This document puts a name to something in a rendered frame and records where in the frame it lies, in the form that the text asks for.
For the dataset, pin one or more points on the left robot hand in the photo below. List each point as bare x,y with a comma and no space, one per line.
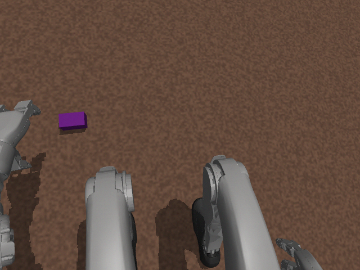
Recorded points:
14,125

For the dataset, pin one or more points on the right robot hand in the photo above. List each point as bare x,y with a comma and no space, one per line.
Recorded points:
304,259

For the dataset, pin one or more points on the left robot arm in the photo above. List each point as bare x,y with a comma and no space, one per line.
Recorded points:
7,245

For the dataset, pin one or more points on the right robot foot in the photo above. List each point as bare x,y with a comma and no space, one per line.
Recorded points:
207,259

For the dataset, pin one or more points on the small box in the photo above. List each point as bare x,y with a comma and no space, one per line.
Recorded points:
73,120

